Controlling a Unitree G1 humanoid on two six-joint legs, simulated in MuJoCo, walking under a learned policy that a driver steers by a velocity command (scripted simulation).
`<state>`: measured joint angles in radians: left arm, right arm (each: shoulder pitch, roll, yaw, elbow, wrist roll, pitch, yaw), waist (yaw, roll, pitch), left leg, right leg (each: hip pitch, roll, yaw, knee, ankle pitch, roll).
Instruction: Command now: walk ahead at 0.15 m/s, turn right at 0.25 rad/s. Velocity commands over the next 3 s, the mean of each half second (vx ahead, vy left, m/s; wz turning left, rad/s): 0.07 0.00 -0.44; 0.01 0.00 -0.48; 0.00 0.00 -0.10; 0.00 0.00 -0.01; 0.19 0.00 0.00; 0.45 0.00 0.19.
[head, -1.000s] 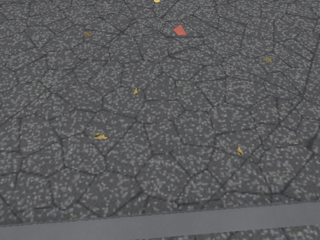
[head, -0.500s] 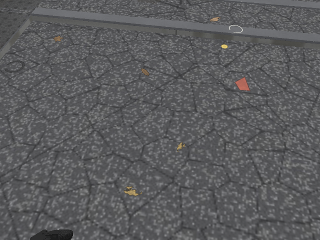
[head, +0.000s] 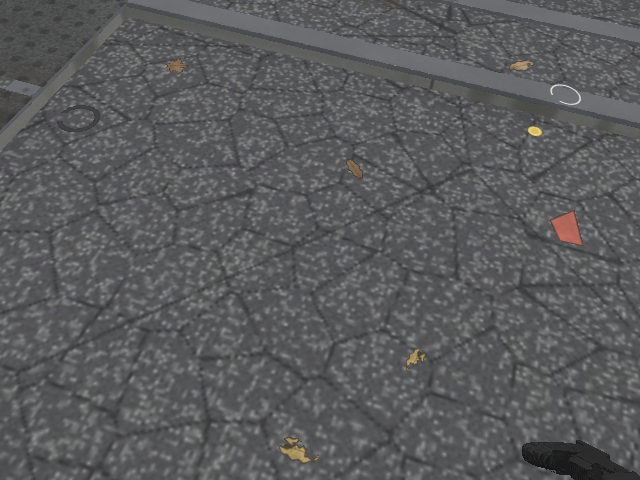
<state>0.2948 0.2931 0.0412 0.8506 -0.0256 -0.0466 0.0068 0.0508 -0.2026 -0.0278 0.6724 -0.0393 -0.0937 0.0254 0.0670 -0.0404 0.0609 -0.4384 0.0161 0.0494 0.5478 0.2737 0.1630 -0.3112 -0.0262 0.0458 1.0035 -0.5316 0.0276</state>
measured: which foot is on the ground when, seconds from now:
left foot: down 0.00-0.30, up 0.32-0.70, down 0.72-1.00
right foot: up 0.00-0.28, down 0.30-0.72, up 0.74-1.00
